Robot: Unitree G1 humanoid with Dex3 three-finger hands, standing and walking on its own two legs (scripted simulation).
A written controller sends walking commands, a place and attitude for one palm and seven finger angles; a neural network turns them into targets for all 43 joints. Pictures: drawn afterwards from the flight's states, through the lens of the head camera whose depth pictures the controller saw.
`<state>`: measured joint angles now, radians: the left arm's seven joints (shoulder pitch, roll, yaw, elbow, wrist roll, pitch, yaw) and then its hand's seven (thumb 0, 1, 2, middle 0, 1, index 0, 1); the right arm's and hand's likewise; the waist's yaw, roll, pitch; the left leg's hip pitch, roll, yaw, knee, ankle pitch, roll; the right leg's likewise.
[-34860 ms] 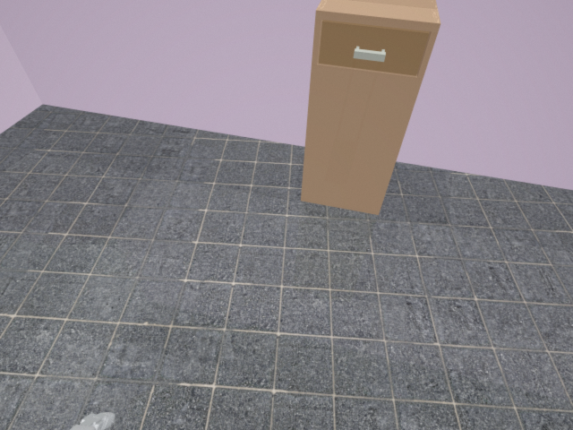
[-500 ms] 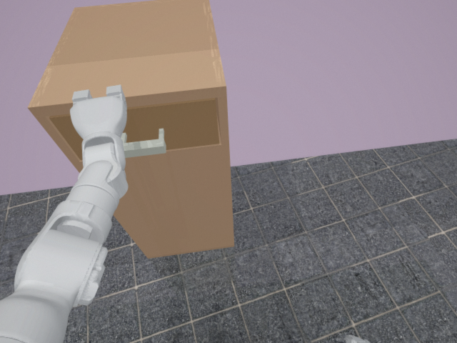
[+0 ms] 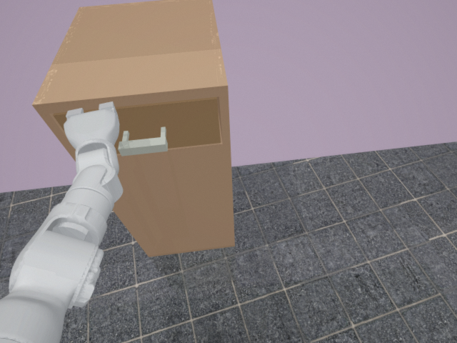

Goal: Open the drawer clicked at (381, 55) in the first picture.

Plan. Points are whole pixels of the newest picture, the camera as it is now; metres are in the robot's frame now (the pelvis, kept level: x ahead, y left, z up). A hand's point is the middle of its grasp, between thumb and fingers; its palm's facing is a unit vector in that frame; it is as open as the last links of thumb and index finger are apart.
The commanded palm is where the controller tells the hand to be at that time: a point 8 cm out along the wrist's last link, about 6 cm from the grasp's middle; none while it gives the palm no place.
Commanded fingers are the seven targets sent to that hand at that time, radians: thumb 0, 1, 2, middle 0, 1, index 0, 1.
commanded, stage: lower the fingers behind the handle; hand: left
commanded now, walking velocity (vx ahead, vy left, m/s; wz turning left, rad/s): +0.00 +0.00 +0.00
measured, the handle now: (144, 139) +0.54 +0.19 +0.02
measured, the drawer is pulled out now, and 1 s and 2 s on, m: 0.00 0.00 0.00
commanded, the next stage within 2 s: lift the hand off the handle in 1.60 s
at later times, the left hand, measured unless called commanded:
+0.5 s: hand (121, 162) +0.46 +0.22 +0.04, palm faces -0.11 -0.03 -0.99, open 14.0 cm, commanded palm +0.44 +0.19 +0.09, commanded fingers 0.00 -0.50 0.30 -0.30 -1.20 -0.30 -1.20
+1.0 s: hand (139, 157) +0.47 +0.18 +0.03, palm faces +0.01 +0.05 -1.00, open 13.9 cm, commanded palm +0.45 +0.18 +0.06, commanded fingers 0.00 -0.50 0.30 -0.30 -1.20 -0.30 -1.20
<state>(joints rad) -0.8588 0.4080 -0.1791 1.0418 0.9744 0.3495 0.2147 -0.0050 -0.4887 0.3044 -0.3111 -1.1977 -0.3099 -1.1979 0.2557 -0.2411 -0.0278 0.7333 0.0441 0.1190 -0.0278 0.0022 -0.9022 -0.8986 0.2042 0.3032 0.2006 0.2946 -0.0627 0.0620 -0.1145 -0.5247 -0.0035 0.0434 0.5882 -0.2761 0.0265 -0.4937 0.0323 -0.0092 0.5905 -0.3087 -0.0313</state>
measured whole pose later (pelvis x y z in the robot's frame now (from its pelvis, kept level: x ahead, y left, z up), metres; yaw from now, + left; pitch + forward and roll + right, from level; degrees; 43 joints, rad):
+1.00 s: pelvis +0.00 +0.00 -0.01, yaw +0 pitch +16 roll +0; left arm -0.88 0.31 -0.18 1.10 1.07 0.25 0.38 0.00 -0.49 0.30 -0.33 -1.34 -0.31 -1.20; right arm 0.27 -0.22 -0.02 0.73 0.02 0.11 -0.02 0.00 -0.90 -0.90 0.21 0.30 0.20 0.29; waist -0.10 0.04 -0.14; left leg -0.67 0.00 0.03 0.72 -0.32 0.03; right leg -0.64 0.03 -0.02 0.71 -0.35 -0.03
